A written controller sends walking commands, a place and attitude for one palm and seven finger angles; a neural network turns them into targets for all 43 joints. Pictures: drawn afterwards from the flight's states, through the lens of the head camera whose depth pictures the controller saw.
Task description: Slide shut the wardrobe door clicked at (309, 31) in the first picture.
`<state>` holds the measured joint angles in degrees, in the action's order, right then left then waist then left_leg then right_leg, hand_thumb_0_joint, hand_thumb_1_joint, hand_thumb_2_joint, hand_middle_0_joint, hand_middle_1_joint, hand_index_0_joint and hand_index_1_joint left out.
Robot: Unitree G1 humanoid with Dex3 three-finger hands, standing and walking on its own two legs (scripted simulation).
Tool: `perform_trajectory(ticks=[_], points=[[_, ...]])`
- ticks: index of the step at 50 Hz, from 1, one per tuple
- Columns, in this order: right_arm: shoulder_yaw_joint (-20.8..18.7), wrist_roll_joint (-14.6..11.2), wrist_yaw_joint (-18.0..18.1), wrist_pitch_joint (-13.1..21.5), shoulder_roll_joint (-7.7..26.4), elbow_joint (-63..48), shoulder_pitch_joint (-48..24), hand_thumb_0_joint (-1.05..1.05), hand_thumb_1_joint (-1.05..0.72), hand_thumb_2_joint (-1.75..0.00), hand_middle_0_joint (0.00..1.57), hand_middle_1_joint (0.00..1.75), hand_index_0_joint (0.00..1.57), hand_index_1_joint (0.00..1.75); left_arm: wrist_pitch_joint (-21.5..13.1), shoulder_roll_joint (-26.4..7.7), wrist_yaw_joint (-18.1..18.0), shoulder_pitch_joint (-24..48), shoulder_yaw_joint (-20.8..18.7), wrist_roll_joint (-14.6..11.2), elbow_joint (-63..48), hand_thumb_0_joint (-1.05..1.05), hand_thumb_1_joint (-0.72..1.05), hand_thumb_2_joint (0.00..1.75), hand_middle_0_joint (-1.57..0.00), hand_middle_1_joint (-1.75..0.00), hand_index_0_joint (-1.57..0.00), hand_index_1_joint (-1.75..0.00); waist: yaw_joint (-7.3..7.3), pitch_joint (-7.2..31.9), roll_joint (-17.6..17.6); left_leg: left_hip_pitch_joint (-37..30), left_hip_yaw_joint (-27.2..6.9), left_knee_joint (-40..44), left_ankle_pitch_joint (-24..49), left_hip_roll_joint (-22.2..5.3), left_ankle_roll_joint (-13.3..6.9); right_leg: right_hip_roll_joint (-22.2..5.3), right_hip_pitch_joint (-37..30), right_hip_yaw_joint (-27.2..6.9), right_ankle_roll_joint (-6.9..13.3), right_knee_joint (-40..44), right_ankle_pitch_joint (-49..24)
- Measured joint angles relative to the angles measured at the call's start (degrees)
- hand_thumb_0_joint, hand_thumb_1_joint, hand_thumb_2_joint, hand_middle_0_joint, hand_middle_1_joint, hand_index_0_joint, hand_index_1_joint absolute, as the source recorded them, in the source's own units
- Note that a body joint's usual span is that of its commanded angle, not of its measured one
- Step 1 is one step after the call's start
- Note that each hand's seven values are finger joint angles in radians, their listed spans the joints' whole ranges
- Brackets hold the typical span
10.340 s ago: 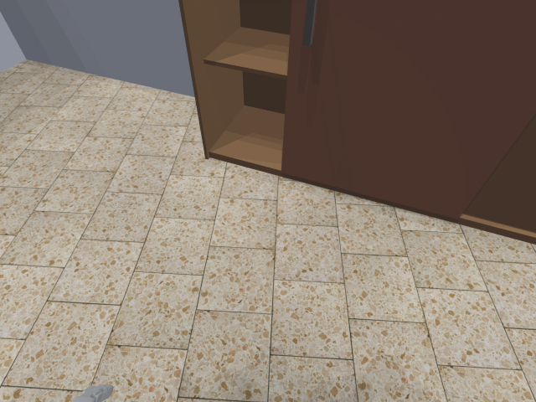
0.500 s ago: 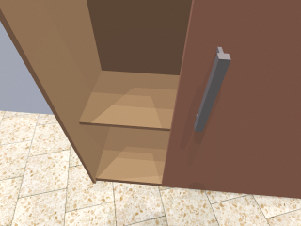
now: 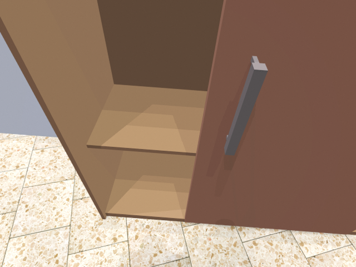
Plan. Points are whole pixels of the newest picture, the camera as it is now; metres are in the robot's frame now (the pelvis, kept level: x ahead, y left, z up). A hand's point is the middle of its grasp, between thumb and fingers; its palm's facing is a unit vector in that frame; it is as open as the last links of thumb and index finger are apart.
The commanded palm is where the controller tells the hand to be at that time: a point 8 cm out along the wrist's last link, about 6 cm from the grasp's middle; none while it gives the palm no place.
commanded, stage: raise the hand with hooked fingers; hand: right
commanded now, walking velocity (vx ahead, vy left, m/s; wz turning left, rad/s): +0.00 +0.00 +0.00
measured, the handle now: (240, 111) +0.46 -0.12 +0.12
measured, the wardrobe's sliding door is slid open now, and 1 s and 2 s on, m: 0.44 0.44 0.44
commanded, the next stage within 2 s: move the hooked fingers beside the handle in 1.98 s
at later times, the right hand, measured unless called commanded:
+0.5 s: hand out of the picture +0.14 -0.20 +0.01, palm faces +0.11 +0.99 -0.08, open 9.8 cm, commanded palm +0.13 -0.25 +0.01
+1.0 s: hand (321, 231) +0.20 -0.25 +0.07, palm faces +0.07 +1.00 -0.07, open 12.7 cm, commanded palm +0.17 -0.30 +0.08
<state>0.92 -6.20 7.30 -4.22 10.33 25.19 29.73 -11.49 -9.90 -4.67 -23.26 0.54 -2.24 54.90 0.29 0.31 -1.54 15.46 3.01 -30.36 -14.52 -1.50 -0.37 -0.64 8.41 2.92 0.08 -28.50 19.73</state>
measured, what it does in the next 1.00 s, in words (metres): stands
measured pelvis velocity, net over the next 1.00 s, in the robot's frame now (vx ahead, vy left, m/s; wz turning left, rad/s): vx -0.03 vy -0.01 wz -0.03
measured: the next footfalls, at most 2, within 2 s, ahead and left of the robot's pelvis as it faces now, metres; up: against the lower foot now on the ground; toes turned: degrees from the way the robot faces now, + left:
none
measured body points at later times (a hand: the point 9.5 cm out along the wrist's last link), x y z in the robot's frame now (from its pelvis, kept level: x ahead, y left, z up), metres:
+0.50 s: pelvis -0.04 +0.01 -0.06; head -0.01 +0.00 +0.39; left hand +0.20 +0.20 -0.10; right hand +0.13 -0.25 +0.02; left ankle +0.02 +0.12 -0.73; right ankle -0.05 -0.11 -0.73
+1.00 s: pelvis -0.03 -0.01 -0.02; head -0.02 -0.01 +0.43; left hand +0.14 +0.25 -0.08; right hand +0.19 -0.30 +0.07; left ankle +0.02 +0.12 -0.73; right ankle -0.05 -0.11 -0.73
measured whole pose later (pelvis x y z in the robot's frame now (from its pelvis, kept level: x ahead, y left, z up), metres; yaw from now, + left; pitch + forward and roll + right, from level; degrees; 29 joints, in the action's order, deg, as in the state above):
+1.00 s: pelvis -0.03 -0.01 -0.02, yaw -2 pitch +4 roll +2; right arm -18.6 -19.1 -20.3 12.7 18.9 2.9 14.1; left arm -19.3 -17.4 -4.8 -16.4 1.2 -2.5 35.3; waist 0.0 3.6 -1.3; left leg 27.5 5.4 -41.5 -17.5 -1.9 0.0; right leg -0.9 23.9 0.0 0.9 -45.6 25.3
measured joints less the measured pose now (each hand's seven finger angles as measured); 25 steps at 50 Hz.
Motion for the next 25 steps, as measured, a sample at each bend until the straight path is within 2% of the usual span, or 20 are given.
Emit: perform_trajectory(ticks=[2, 5, 9, 11, 12, 14, 18, 21, 25], points=[[0.1, -1.5, -0.1, 3.0, 0.3, -10.4, -0.3, 0.06, -0.94, -0.88, 0.2, 0.32, 0.2, 0.33, -3.6, -2.6, -0.4, 0.8, -0.5, -0.1, -3.6, 0.03, 0.93, 0.89, -0.2, -0.3, -0.2, -0.3, 0.76, 1.2, -0.9, 2.0, 0.9, -2.1, -0.9, -0.8, 0.3, 0.6, 2.7, -1.0, 0.4, -2.7, 0.7], [-1.4, -2.6, -3.6, 11.6, -0.8, -18.5, -5.1, 0.05, -0.87, -0.86, 0.2, 0.35, 0.2, 0.36, -6.8, -5.5, 0.2, 4.4, -1.8, 0.8, -9.4, 0.03, 0.92, 0.89, -0.2, -0.3, -0.2, -0.3, 1.46, 3.5, -0.7, 7.6, 1.2, -6.9, -2.3, -1.6, 0.4, 1.1, 8.7, -1.5, 0.6, -8.0, 2.3], [-4.1, -4.6, -14.3, 26.7, -3.0, -21.0, -9.4, 0.02, -0.78, -0.83, 0.2, 0.4, 0.21, 0.41, -7.6, -6.4, 3.2, 10.3, -3.9, 1.8, -17.7, 0.03, 0.91, 0.89, -0.19, -0.3, -0.2, -0.3, 1.24, 6.6, 1.8, 17.1, 0.0, -15.7, -5.1, -1.4, -0.2, 0.6, 17.5, -0.4, 0.1, -16.7, 5.6], [-5.0, -4.6, -19.0, 30.8, -3.1, -21.5, -8.8, 0.02, -0.72, -0.81, 0.21, 0.43, 0.21, 0.43, -6.4, -6.4, 4.3, 12.8, -4.6, 1.8, -22.0, 0.02, 0.91, 0.89, -0.19, -0.3, -0.2, -0.3, 0.86, 7.1, 3.0, 20.7, -0.3, -19.9, -6.7, -1.2, -0.4, 0.2, 20.9, -0.1, 0.0, -21.1, 7.6], [-5.1, -4.6, -20.4, 31.0, -2.9, -22.1, -7.9, 0.01, -0.7, -0.8, 0.21, 0.44, 0.21, 0.45, -5.5, -6.5, 4.5, 13.7, -4.8, 1.6, -24.1, 0.02, 0.91, 0.89, -0.19, -0.3, -0.2, -0.3, 0.49, 7.2, 3.2, 21.9, -0.3, -21.6, -7.4, -1.0, -0.5, 0.0, 22.1, -0.3, -0.2, -22.6, 7.1], [-5.2, -4.8, -21.6, 29.1, -2.0, -23.5, -5.1, 0.01, -0.65, -0.78, 0.22, 0.47, 0.22, 0.48, -3.8, -6.4, 4.4, 15.0, -4.9, 1.3, -27.5, 0.02, 0.91, 0.89, -0.19, -0.3, -0.2, -0.3, -0.39, 7.1, 3.7, 23.7, -0.2, -24.2, -8.6, -0.9, -0.6, -0.1, 23.9, -0.5, -0.3, -25.5, 9.1], [-6.8, -5.3, -20.0, 25.2, -0.1, -26.3, 0.1, 0.01, -0.54, -0.74, 0.23, 0.53, 0.23, 0.54, -1.9, -5.4, 3.4, 15.4, -3.8, 1.2, -31.1, 0.02, 0.9, 0.89, -0.19, -0.3, -0.2, -0.3, -2.2, 6.8, 3.3, 24.9, 1.4, -26.1, -9.7, -0.9, -1.0, -0.5, 26.3, -2.2, -0.6, -28.9, 11.1], [-8.9, -6.2, -19.3, 26.2, 1.4, -28.8, 0.9, 0.01, -0.47, -0.71, 0.23, 0.57, 0.24, 0.58, -2.2, -4.3, 2.8, 14.7, -1.9, 1.6, -30.3, 0.01, 0.9, 0.89, -0.19, -0.3, -0.2, -0.3, -3.21, 6.3, 2.4, 25.0, 3.2, -26.3, -9.8, -0.7, -1.3, -0.8, 27.7, -4.0, -0.7, -30.6, 11.4], [-10.3, -8.4, -22.6, 27.7, 2.9, -29.7, -3.9, 0.01, -0.38, -0.67, 0.23, 0.63, 0.24, 0.64, -3.1, -3.1, 2.2, 13.4, 1.4, 1.1, -26.6, 0.01, 0.9, 0.89, -0.19, -0.3, -0.2, -0.3, -3.56, 5.0, 0.5, 24.5, 5.1, -25.8, -9.4, -0.6, -1.4, -1.0, 28.8, -5.9, -0.9, -31.9, 11.4]])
